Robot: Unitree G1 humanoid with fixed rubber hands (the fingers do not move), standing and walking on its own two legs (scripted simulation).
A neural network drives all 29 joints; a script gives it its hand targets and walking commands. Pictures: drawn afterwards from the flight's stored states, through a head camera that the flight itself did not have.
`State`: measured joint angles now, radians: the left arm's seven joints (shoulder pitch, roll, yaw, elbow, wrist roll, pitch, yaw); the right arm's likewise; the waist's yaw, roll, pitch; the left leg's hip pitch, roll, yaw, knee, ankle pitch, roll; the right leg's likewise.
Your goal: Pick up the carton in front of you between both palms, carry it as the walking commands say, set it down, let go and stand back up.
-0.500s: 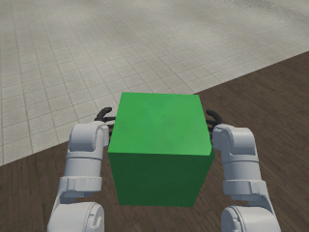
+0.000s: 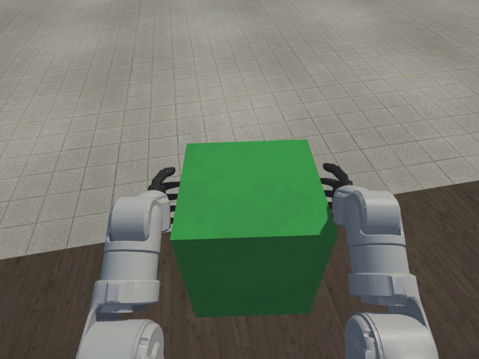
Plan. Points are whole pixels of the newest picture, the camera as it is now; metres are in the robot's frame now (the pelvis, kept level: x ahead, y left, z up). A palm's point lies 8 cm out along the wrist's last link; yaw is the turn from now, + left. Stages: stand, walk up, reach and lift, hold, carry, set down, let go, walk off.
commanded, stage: carry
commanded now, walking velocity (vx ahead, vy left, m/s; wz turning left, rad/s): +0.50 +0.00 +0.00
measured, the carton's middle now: (249, 231) +0.35 +0.01 +0.02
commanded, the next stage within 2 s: none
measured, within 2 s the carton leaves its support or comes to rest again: neither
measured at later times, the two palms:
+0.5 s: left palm (175, 112) +0.63 +0.19 +0.08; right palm (305, 117) +0.62 -0.11 +0.08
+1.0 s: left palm (199, 70) +0.89 +0.18 +0.05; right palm (299, 67) +0.92 -0.12 +0.04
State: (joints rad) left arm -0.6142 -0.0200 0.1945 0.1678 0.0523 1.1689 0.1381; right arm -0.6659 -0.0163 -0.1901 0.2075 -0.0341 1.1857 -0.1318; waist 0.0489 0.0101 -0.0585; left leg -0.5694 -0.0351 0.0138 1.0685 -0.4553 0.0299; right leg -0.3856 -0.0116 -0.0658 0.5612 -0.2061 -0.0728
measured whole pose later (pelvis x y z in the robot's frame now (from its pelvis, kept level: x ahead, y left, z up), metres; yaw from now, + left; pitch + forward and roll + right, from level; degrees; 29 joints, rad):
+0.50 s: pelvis +0.26 +0.05 -0.02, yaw +1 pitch +6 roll -1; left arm -0.69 0.00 0.19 0.14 0.04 1.20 0.14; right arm -0.64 0.02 -0.22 0.10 -0.04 1.19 -0.13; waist -0.03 0.00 0.00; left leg -0.34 -0.03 0.09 0.53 -0.22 0.09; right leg -0.69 -0.04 -0.02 1.06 -0.36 -0.01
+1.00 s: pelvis +0.55 +0.01 -0.04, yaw +1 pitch +5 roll +2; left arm -0.61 -0.02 0.21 0.12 0.05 1.15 0.13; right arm -0.65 0.01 -0.18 0.15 -0.06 1.17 -0.13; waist 0.04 0.01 0.01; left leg -0.69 0.05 0.00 1.07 -0.32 0.02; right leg -0.34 0.05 -0.11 0.52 -0.19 -0.15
